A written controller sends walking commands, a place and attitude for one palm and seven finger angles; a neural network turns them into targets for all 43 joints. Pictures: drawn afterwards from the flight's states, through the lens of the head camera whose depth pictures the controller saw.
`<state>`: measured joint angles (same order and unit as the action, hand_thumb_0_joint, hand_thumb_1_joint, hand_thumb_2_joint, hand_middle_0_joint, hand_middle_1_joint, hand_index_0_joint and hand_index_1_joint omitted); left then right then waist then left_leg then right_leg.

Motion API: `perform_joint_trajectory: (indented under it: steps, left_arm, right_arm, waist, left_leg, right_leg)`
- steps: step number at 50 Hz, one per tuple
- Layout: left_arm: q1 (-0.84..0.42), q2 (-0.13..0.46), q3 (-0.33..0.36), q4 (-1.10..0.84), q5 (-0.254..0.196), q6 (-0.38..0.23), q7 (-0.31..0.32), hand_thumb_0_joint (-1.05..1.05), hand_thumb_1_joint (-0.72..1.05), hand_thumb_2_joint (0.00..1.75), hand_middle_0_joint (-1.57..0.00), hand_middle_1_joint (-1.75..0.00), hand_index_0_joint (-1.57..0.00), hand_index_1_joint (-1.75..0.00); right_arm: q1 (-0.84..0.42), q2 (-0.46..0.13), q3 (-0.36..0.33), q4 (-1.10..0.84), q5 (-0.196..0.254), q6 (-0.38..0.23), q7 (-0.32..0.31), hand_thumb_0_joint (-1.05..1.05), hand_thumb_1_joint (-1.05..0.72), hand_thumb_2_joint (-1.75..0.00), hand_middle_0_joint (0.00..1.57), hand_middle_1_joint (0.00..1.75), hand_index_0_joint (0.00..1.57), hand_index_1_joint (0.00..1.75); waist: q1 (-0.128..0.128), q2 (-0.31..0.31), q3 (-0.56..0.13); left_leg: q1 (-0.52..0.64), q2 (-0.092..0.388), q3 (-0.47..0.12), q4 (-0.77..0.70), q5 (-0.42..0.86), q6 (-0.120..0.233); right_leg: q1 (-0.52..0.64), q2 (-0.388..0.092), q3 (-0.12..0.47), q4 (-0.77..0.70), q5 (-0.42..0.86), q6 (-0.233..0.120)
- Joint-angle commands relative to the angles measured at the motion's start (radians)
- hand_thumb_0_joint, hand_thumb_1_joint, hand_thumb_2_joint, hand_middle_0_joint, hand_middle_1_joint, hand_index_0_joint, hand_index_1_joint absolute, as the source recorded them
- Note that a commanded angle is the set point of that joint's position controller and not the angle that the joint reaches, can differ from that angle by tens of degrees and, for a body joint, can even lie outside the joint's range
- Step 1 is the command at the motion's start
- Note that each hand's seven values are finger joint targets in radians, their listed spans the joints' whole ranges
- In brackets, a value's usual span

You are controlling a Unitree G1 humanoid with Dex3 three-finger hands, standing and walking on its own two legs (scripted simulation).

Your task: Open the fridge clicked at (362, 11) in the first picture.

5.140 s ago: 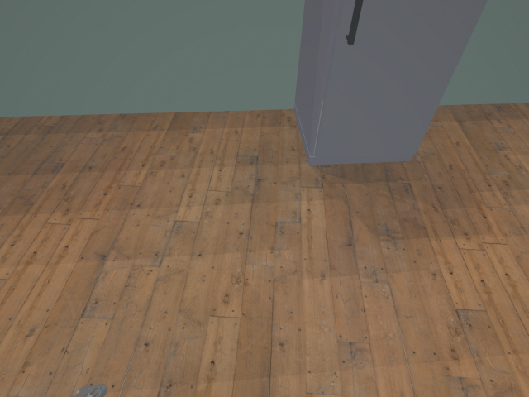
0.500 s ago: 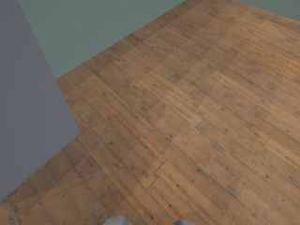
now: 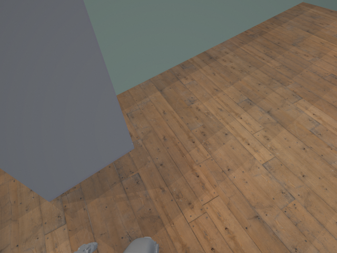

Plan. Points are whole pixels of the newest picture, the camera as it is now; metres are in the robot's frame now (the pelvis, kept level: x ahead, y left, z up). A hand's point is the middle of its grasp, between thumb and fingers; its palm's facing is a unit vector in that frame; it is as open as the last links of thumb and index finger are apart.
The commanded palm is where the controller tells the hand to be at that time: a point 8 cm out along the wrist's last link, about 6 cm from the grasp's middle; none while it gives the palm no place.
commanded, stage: turn to face it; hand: left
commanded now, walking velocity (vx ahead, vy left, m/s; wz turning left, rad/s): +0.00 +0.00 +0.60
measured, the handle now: out of the picture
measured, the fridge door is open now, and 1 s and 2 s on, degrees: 0 0 0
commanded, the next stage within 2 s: take the last steps up to it in 0.94 s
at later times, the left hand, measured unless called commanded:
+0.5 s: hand out of the picture -0.01 +0.29 -0.17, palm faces +0.34 -0.91 -0.26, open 7.4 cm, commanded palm none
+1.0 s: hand out of the picture -0.03 +0.21 -0.14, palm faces +0.52 -0.81 -0.28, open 7.4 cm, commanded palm none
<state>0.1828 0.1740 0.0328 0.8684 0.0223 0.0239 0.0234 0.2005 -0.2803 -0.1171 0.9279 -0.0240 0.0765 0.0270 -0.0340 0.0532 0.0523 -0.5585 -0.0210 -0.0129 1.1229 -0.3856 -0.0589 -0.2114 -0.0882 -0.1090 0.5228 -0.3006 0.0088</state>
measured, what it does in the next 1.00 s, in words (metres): steps on the spot, turning left: left foot, then right foot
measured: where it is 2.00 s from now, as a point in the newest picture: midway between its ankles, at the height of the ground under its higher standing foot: outside the picture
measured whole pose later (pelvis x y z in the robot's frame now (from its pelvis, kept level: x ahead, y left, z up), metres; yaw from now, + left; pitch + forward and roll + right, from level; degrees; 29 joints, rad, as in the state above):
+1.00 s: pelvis +0.00 +0.01 +0.00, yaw +33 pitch -1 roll +2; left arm 0.21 0.17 0.02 0.90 0.02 0.02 0.02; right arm 0.22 -0.26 -0.09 0.97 -0.02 0.08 0.02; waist -0.02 0.04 0.07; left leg -0.46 0.00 -0.03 1.10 -0.40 -0.07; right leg -0.21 -0.08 -0.11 0.50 -0.28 -0.01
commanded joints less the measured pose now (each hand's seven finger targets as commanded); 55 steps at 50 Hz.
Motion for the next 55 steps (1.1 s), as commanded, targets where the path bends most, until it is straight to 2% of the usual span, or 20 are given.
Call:
perform_joint_trajectory:
  steps: [1,4,9,12,13,14,15,18,21,30,34,36,37,38,39,40,43,45,52,55]
  left_arm:
    - [0.005,0.200,0.049,-0.071,0.000,-0.034,0.014,0.00,0.90,0.90,-0.20,-0.30,-0.20,-0.30]
    - [0.074,0.227,0.055,-0.044,0.005,-0.029,0.012,0.00,0.90,0.90,-0.20,-0.30,-0.20,-0.30]
    - [0.099,0.269,0.071,-0.025,0.010,-0.018,0.008,0.00,0.90,0.90,-0.20,-0.30,-0.20,-0.30]
    - [0.072,0.271,0.076,-0.023,-0.004,-0.011,0.002,0.00,0.90,0.90,-0.20,-0.30,-0.20,-0.30]
    - [0.077,0.238,0.071,-0.037,-0.011,-0.008,-0.002,0.00,0.90,0.90,-0.20,-0.30,-0.20,-0.30]
    - [0.032,0.163,0.049,-0.089,-0.018,-0.007,-0.010,0.00,0.90,0.90,-0.20,-0.30,-0.20,-0.30]
    - [-0.025,0.177,0.046,-0.103,-0.008,0.006,-0.002,0.00,0.90,0.90,-0.20,-0.30,-0.20,-0.30]
    - [-0.054,0.180,0.058,-0.066,-0.010,0.009,-0.008,0.00,0.90,0.90,-0.20,-0.30,-0.20,-0.30]
    - [-0.003,0.175,0.057,-0.037,-0.008,0.008,-0.014,0.00,0.90,0.90,-0.20,-0.30,-0.20,-0.30]
    - [-0.087,0.160,0.046,-0.080,-0.014,0.009,-0.001,0.00,0.90,0.90,-0.20,-0.30,-0.20,-0.30]
    - [-0.045,0.153,0.041,-0.077,-0.021,-0.002,0.004,0.00,0.90,0.90,-0.20,-0.30,-0.20,-0.30]
    - [0.008,0.159,0.045,-0.065,-0.021,-0.011,0.008,0.00,0.90,0.90,-0.20,-0.30,-0.20,-0.30]
    - [0.041,0.183,0.049,-0.057,-0.018,-0.021,0.012,0.00,0.90,0.90,-0.20,-0.30,-0.20,-0.30]
    - [0.063,0.260,0.062,-0.053,-0.004,-0.034,0.019,0.00,0.90,0.90,-0.20,-0.30,-0.20,-0.30]
    - [0.078,0.316,0.070,-0.057,0.003,-0.034,0.019,0.00,0.90,0.90,-0.20,-0.30,-0.20,-0.30]
    - [0.071,0.299,0.063,-0.063,-0.002,-0.030,0.019,0.00,0.90,0.90,-0.20,-0.30,-0.20,-0.30]
    - [-0.069,0.205,0.046,-0.082,-0.007,-0.027,0.019,0.00,0.90,0.90,-0.20,-0.30,-0.20,-0.30]
    - [-0.035,0.186,0.037,-0.069,-0.006,-0.036,0.013,0.00,0.90,0.90,-0.20,-0.30,-0.20,-0.30]
    - [0.110,0.233,0.052,0.006,0.010,-0.032,0.012,0.00,0.90,0.90,-0.20,-0.30,-0.20,-0.30]
    - [0.137,0.255,0.064,0.038,0.011,-0.035,0.006,0.00,0.90,0.90,-0.20,-0.30,-0.20,-0.30]
  right_arm:
    - [-0.030,-0.043,0.003,-0.083,0.004,-0.013,0.006,0.00,-0.90,-0.90,0.20,0.30,0.20,0.30]
    - [-0.111,-0.034,0.015,-0.106,0.006,-0.014,0.007,0.00,-0.90,-0.90,0.20,0.30,0.20,0.30]
    - [-0.133,-0.028,0.032,-0.119,0.013,-0.029,0.007,0.00,-0.90,-0.90,0.20,0.30,0.20,0.30]
    - [-0.022,-0.074,0.023,-0.093,0.010,-0.046,0.002,0.00,-0.90,-0.90,0.20,0.30,0.20,0.30]
    - [0.052,-0.157,0.003,-0.077,0.006,-0.057,0.000,0.00,-0.90,-0.90,0.20,0.30,0.20,0.30]
    - [0.120,-0.270,-0.027,-0.070,0.008,-0.063,-0.009,0.00,-0.90,-0.90,0.20,0.30,0.20,0.30]
    - [0.172,-0.275,-0.024,-0.038,0.015,-0.056,-0.016,0.00,-0.90,-0.90,0.20,0.30,0.20,0.30]
    - [0.012,-0.180,0.004,-0.073,0.006,-0.061,-0.036,0.00,-0.90,-0.90,0.20,0.30,0.20,0.30]
    - [-0.028,-0.156,0.016,-0.088,0.006,-0.069,-0.037,0.00,-0.90,-0.90,0.20,0.30,0.20,0.30]
    - [0.020,-0.159,0.006,-0.074,-0.001,-0.056,-0.033,0.00,-0.90,-0.90,0.20,0.30,0.20,0.30]
    - [-0.002,-0.154,0.003,-0.081,-0.002,-0.051,-0.032,0.00,-0.90,-0.90,0.20,0.30,0.20,0.30]
    - [-0.014,-0.140,0.003,-0.082,0.005,-0.050,-0.031,0.00,-0.90,-0.90,0.20,0.30,0.20,0.30]
    - [-0.015,-0.117,0.006,-0.083,0.011,-0.051,-0.028,0.00,-0.90,-0.90,0.20,0.30,0.20,0.30]
    - [0.013,-0.059,0.015,-0.090,0.022,-0.054,-0.022,0.00,-0.90,-0.90,0.20,0.30,0.20,0.30]
    - [0.000,-0.034,0.019,-0.116,0.017,-0.053,-0.025,0.00,-0.90,-0.90,0.20,0.30,0.20,0.30]
    - [-0.008,-0.070,0.006,-0.108,0.008,-0.041,-0.027,0.00,-0.90,-0.90,0.20,0.30,0.20,0.30]
    - [0.032,-0.059,0.004,-0.048,0.002,-0.016,-0.012,0.00,-0.90,-0.90,0.20,0.30,0.20,0.30]
    - [0.035,-0.043,0.014,-0.034,0.003,-0.016,-0.009,0.00,-0.90,-0.90,0.20,0.30,0.20,0.30]
    - [-0.074,-0.010,0.041,-0.040,0.014,-0.026,-0.015,0.00,-0.90,-0.90,0.20,0.30,0.20,0.30]
    - [-0.071,-0.002,0.053,-0.037,0.016,-0.043,-0.012,0.00,-0.90,-0.90,0.20,0.30,0.20,0.30]
  waist:
    - [0.024,-0.259,-0.023]
    - [0.064,-0.231,-0.024]
    - [0.085,-0.296,-0.063]
    - [0.021,-0.221,-0.133]
    - [-0.019,-0.012,-0.198]
    - [-0.064,0.289,-0.209]
    - [-0.077,0.188,-0.227]
    - [-0.022,0.145,-0.109]
    - [0.012,0.084,-0.107]
    - [-0.008,0.082,-0.091]
    - [0.014,0.119,-0.108]
    - [0.044,0.093,-0.124]
    - [0.061,0.029,-0.135]
    - [0.064,-0.174,-0.166]
    - [0.073,-0.342,-0.138]
    - [0.070,-0.233,-0.123]
    - [0.000,-0.210,-0.014]
    - [0.007,-0.222,-0.010]
    - [0.078,-0.255,-0.057]
    - [0.088,-0.272,-0.088]
  left_leg:
    - [-0.052,0.056,0.032,0.037,0.016,-0.026]
    - [-0.015,0.063,0.068,-0.104,-0.026,-0.030]
    - [0.127,0.050,0.126,-0.358,-0.058,-0.001]
    - [0.344,0.041,0.132,-0.646,0.156,0.023]
    - [0.550,0.156,-0.027,-0.727,0.375,0.072]
    - [0.680,0.430,-0.384,-0.734,0.852,0.218]
    - [0.654,0.464,-0.345,-0.702,0.957,0.289]
    - [0.467,0.314,-0.243,-0.737,0.663,0.238]
    - [0.467,0.246,-0.188,-0.743,0.694,0.209]
    - [0.430,0.235,-0.332,-0.757,0.562,0.243]
    - [0.375,0.209,-0.365,-0.705,0.647,0.228]
    - [0.300,0.172,-0.356,-0.661,0.572,0.189]
    - [0.239,0.130,-0.326,-0.606,0.469,0.145]
    - [0.073,0.038,-0.210,-0.442,0.213,0.075]
    - [-0.031,-0.071,-0.054,-0.228,-0.201,0.020]
    - [0.014,-0.025,-0.092,-0.058,-0.215,0.027]
    - [0.018,0.026,-0.069,0.100,-0.043,0.014]
    - [0.016,0.027,-0.039,0.094,0.016,0.000]
    - [0.114,0.036,0.045,-0.248,-0.086,-0.010]
    - [0.199,0.028,0.079,-0.410,-0.073,0.004]
  right_leg:
    - [0.089,-0.231,0.066,-0.173,0.401,-0.096]
    - [0.129,-0.260,0.055,-0.155,0.458,-0.111]
    - [0.146,-0.292,0.025,-0.081,0.541,-0.113]
    - [0.090,-0.261,-0.064,0.099,0.494,-0.036]
    - [-0.082,-0.198,-0.094,0.303,0.306,0.025]
    - [-0.390,-0.055,-0.079,0.519,-0.351,0.104]
    - [-0.397,-0.054,0.040,0.612,-0.384,0.086]
    - [-0.383,-0.059,0.093,0.658,-0.198,0.087]
    - [-0.347,-0.031,0.089,0.615,-0.111,0.097]
    - [-0.259,0.024,0.110,0.370,-0.134,0.096]
    - [-0.109,0.067,0.096,0.169,-0.102,0.078]
    - [0.029,0.070,0.087,-0.010,0.044,0.070]
    - [0.132,0.030,0.115,-0.139,0.132,0.061]
    - [0.289,-0.172,0.298,-0.214,0.210,0.007]
    - [0.244,-0.392,0.481,-0.218,0.401,-0.114]
    - [0.114,-0.402,0.433,-0.214,0.383,-0.172]
    - [-0.019,-0.237,0.247,-0.229,0.235,-0.117]
    - [0.010,-0.194,0.163,-0.208,0.317,-0.104]
    - [0.121,-0.229,0.143,-0.148,0.517,-0.149]
    - [0.135,-0.252,0.165,-0.152,0.389,-0.133]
